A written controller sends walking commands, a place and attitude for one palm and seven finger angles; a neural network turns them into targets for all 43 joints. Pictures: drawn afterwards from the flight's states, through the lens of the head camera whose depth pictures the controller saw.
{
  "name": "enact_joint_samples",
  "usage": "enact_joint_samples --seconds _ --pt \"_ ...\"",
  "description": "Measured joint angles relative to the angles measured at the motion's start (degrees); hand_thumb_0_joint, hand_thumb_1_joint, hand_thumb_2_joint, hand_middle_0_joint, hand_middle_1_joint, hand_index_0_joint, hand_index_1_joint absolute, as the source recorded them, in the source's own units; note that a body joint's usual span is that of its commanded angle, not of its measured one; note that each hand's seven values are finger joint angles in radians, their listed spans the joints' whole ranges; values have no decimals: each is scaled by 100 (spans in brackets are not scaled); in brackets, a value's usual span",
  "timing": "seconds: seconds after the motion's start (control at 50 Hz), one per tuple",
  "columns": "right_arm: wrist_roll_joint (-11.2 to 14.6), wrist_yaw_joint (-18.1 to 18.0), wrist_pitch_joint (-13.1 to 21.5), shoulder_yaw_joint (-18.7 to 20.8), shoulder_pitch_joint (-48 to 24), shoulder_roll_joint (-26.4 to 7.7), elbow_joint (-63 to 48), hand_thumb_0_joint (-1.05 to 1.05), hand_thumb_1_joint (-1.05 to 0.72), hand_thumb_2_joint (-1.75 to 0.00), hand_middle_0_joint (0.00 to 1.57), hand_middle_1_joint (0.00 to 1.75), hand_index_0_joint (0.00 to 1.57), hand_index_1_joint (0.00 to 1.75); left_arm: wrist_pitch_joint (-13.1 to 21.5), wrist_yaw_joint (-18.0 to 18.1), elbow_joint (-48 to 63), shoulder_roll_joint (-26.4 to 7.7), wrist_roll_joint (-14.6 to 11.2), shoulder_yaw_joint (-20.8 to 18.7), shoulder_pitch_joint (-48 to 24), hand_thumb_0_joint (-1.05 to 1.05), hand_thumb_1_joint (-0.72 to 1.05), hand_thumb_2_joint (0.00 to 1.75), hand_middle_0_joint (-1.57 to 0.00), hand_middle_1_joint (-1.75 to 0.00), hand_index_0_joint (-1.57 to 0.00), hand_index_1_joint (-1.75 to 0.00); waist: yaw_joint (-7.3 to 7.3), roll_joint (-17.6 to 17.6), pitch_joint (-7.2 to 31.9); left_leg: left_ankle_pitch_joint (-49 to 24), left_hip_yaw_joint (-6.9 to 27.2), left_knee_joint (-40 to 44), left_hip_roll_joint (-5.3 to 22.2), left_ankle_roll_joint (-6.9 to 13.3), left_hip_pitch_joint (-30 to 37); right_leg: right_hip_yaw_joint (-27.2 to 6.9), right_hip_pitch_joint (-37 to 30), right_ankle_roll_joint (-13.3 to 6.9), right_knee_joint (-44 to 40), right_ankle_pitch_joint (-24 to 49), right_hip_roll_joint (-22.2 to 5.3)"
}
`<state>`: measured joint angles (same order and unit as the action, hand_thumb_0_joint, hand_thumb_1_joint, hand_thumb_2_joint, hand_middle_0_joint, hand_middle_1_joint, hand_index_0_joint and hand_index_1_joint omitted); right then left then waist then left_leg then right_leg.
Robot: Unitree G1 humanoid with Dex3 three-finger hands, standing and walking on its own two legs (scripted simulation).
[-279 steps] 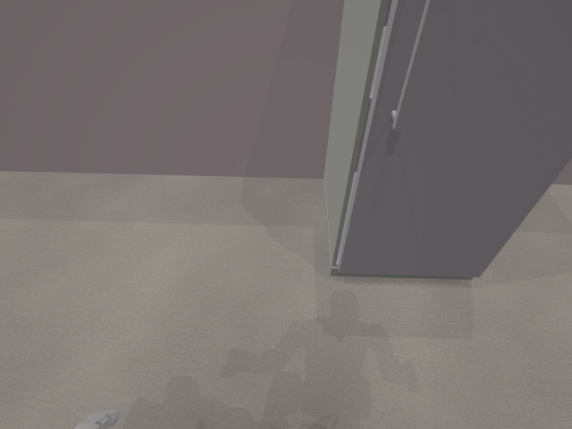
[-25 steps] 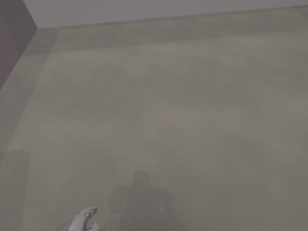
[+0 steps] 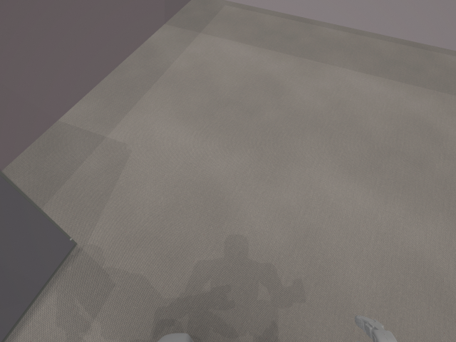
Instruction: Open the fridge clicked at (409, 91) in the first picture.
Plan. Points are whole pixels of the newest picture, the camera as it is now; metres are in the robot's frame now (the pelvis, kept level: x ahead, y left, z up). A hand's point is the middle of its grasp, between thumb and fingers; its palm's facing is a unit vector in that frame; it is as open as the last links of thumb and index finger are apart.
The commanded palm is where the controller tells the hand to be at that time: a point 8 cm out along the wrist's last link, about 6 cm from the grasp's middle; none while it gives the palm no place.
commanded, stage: turn to face it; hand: left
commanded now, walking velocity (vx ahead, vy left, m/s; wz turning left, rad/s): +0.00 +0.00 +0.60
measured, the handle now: out of the picture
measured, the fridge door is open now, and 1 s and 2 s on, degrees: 0 0 0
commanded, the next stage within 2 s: take the last steps up to it in 1.92 s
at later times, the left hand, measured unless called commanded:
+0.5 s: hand out of the picture +0.08 +0.19 -0.12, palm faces +0.26 -0.92 -0.29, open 7.4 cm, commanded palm none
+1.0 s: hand out of the picture -0.13 +0.22 -0.18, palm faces +0.59 -0.77 -0.25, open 7.4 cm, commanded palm none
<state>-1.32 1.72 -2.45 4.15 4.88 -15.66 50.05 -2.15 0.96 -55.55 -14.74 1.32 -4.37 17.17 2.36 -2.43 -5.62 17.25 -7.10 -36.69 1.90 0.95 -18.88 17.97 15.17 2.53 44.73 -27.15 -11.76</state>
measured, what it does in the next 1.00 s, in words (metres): steps on the spot, turning left: right foot, then left foot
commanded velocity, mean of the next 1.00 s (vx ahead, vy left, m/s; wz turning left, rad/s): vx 0.00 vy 0.00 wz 0.60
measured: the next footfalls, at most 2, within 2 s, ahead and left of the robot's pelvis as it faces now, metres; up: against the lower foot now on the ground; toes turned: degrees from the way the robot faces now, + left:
right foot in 0.44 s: +0.05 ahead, -0.14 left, +0.00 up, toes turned +12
left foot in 0.90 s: -0.03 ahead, +0.12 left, +0.00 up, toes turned +37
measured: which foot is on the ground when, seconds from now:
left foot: down 0.00-0.44, up 0.46-0.88, down 0.90-1.00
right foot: up 0.00-0.42, down 0.44-0.90, up 0.92-1.00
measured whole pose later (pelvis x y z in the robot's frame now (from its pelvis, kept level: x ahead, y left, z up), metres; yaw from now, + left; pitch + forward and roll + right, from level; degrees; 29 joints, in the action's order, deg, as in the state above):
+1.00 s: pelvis -0.03 +0.02 +0.01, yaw +34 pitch +0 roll -1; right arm -1.1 1.3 -1.5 3.2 7.3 -14.0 50.4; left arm -4.5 1.2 -54.1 -16.0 1.1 -4.7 13.7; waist 1.4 -3.4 -6.1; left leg 18.5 -4.0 -37.5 -0.1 3.7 -19.0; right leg 6.1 23.3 4.8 62.0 -31.2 -8.6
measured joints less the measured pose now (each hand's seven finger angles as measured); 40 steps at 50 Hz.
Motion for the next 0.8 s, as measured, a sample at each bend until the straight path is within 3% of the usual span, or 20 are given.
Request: enact_joint_samples --seconds 0.04,0.12,0.2,0.3,0.38,0.44,0.48,0.52,0.56,0.62,0.7,0.8 --pt "31 -15 79 -65 -33 60 -35 0 -91 -90 20 30 20 30 -138 9 -13 -88 -7 -20 -89 1 90 90 -20 -30 -20 -29 60 -98 -76 125 61 -145 -73 140 -55 -653 501 123 1100 -473 154" --pt "9 -91 71 -145 64 169 -28 0 -90 -90 20 30 20 30 -182 -30 49 -67 -4 -45 -301 1 91 90 -20 -30 -19 -29 0 -15 -45 -101 315 251 -126 142 85 -1251 1118 235 2060 -20 401" --pt "9 -91 39 -178 207 260 48 0 -90 -90 21 30 20 30 -109 -79 242 22 -6 -20 -528 1 91 90 -20 -30 -19 -29 -87 91 44 -380 569 654 -228 179 178 -1573 1277 283 1836 432 479" --pt "-10 -69 4 -159 410 363 109 0 -90 -90 21 30 20 30 -86 -54 427 129 -22 3 -810 1 90 90 -20 -30 -20 -29 -244 204 147 -539 861 812 -348 143 120 -1726 1062 303 1070 389 624" --pt "-31 -67 -33 -97 556 364 150 0 -90 -90 21 30 20 30 -42 -28 562 220 -54 40 -1009 0 90 90 -20 -30 -20 -29 -386 340 163 -574 1099 727 -434 51 -35 -1727 671 252 181 260 833" --pt "-6 -67 -77 -23 701 310 181 0 -90 -90 21 30 20 30 65 -15 688 280 -85 94 -1058 0 90 90 -20 -30 -20 -29 -440 432 215 -512 1282 469 -551 -72 -246 -1664 96 175 -1107 798 962" --pt "18 -74 -128 55 749 211 253 0 -90 -90 21 30 20 30 153 13 696 392 -41 148 -1057 0 90 90 -20 -30 -20 -29 -449 615 186 226 1323 -252 -543 -178 -498 -1499 -3 -74 -1202 891 1002" --pt "-4 -68 -191 112 836 136 310 0 -90 -90 21 30 20 30 173 21 700 470 -21 223 -964 0 90 90 -20 -30 -20 -29 -474 652 228 811 1156 -1445 -583 -267 -834 -1334 -119 -247 -1218 817 886" --pt "-20 -38 -235 145 877 83 366 0 -90 -90 21 30 20 30 171 43 677 517 -21 238 -840 0 90 90 -20 -30 -20 -29 -471 611 262 792 952 -2399 -499 -358 -1047 -1230 -284 -283 -1374 842 768" --pt "-21 1 -254 158 883 26 399 1 -90 -90 20 30 20 30 181 49 616 538 -16 265 -704 0 90 90 -20 -30 -20 -30 -492 545 239 535 805 -3028 -276 -483 -1149 -1043 -481 -264 -1558 909 629" --pt "-9 19 -302 144 805 -12 436 0 -90 -90 20 30 20 30 195 40 544 535 5 282 -557 0 90 90 -21 -30 -20 -30 -451 450 149 491 723 -2787 -37 -576 -1015 -755 -629 -215 -1619 904 475" --pt "14 37 -309 75 557 -5 409 1 -91 -90 20 30 20 30 141 15 444 414 42 243 -383 0 90 90 -21 -30 -20 -30 -282 282 15 631 431 -1595 89 -527 -581 -428 -622 -85 -1407 777 263"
